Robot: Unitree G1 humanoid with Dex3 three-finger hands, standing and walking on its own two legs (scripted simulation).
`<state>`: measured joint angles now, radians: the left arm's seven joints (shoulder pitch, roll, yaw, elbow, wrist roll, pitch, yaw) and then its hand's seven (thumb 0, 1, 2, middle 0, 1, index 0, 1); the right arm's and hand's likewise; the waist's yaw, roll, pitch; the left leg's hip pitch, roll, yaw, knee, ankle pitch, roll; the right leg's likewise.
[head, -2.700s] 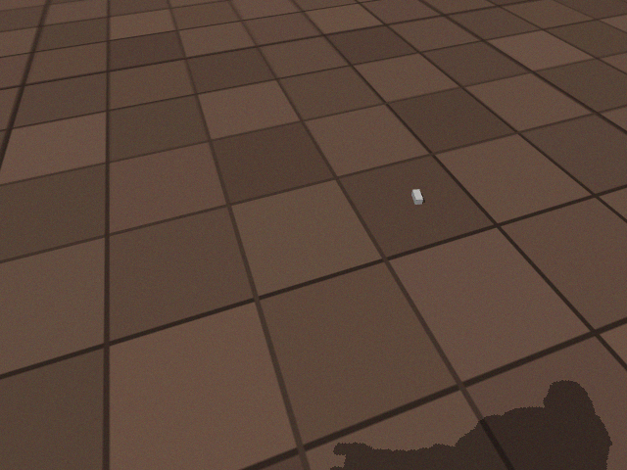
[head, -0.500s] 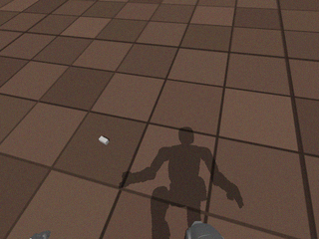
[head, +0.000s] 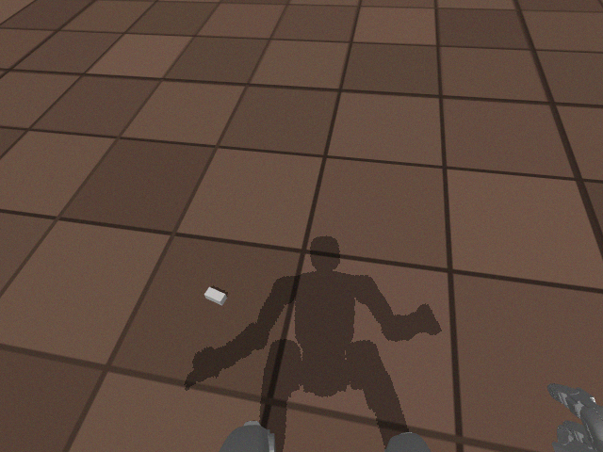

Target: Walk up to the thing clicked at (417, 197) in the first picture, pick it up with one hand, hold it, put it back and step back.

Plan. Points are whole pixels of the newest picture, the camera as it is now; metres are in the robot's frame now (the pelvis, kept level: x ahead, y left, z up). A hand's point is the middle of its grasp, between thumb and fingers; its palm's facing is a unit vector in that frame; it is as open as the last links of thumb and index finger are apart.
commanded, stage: walk up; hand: left
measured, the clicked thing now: (215, 296) +0.69 +0.36 -0.70
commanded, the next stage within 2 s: none
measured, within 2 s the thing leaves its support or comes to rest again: neither
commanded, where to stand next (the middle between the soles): +0.23 +0.30 m, yaw -26 degrees
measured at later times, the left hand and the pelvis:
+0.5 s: hand out of the picture +0.20 +0.46 -0.07, palm faces -0.16 -0.76 -0.63, open 7.4 cm; pelvis +0.09 +0.16 +0.02, yaw -11 degrees
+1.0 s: hand out of the picture +0.36 +0.60 -0.12, palm faces -0.37 -0.82 -0.44, open 7.4 cm; pelvis +0.17 +0.36 +0.03, yaw -21 degrees
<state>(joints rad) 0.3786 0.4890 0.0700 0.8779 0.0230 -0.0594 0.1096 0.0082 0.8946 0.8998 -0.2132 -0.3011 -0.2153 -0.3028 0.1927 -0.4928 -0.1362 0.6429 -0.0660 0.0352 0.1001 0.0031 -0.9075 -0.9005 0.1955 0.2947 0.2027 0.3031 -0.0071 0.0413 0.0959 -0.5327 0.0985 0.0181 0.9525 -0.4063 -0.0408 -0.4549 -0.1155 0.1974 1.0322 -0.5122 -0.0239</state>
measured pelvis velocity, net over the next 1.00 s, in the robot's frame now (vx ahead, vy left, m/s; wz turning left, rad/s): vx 0.17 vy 0.36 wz -0.36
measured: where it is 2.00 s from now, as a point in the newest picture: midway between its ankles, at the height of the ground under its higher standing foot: outside the picture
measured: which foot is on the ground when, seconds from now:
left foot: down 0.00-0.28, up 0.30-0.64, down 0.66-1.00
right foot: up 0.00-0.26, down 0.28-0.68, up 0.70-1.00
